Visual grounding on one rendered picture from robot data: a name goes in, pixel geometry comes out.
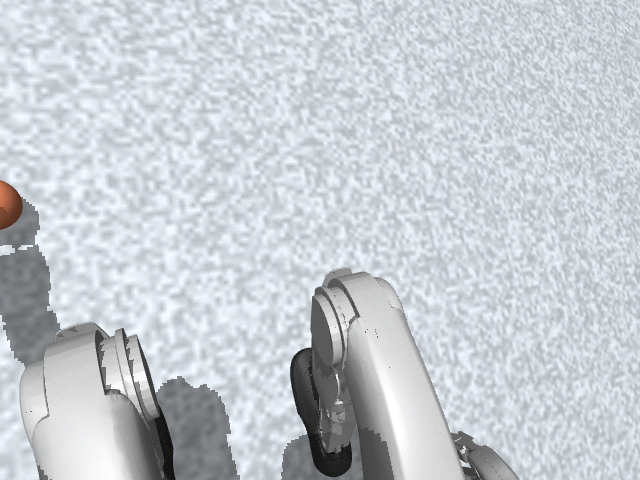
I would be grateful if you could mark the right robot hand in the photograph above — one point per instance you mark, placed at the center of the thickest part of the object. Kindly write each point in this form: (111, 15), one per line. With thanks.
(485, 463)

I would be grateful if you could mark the right robot foot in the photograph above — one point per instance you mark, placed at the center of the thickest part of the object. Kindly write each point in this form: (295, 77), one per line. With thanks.
(307, 403)

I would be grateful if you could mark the ball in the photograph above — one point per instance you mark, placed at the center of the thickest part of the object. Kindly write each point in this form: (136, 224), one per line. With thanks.
(10, 205)

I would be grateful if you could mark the left robot foot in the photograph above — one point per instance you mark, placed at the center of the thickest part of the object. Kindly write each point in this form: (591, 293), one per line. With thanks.
(166, 445)

